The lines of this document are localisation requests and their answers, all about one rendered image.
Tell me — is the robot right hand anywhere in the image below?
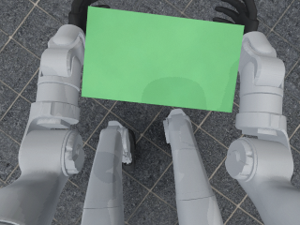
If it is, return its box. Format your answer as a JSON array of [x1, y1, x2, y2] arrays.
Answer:
[[212, 0, 259, 35]]

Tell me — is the right robot forearm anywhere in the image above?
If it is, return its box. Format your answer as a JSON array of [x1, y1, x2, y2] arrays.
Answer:
[[235, 31, 294, 171]]

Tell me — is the robot right upper arm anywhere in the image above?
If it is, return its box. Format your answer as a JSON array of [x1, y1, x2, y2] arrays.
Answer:
[[225, 137, 300, 225]]

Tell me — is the robot left upper arm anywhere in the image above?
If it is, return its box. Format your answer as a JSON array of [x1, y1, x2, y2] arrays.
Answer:
[[0, 129, 85, 225]]

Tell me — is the left robot foot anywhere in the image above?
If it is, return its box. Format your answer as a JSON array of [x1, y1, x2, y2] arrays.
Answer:
[[122, 129, 136, 172]]

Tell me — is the robot left hand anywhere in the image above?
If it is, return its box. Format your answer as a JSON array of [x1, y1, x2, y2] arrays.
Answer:
[[68, 0, 110, 36]]

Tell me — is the left robot forearm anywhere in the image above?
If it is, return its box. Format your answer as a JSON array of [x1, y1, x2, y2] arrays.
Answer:
[[18, 24, 86, 170]]

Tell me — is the carton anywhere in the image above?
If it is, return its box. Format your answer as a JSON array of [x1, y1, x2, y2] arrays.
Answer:
[[81, 6, 245, 113]]

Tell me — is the right robot thigh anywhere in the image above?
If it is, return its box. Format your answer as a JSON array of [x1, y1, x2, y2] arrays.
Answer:
[[163, 113, 224, 225]]

